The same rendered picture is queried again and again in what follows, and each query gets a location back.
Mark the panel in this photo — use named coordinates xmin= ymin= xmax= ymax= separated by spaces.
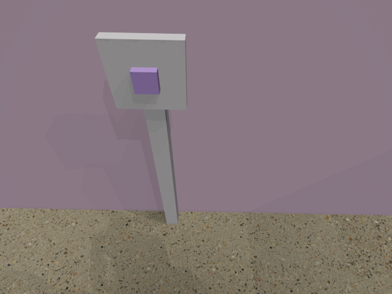
xmin=95 ymin=32 xmax=187 ymax=224

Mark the button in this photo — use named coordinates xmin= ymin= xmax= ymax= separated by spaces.
xmin=130 ymin=67 xmax=160 ymax=94

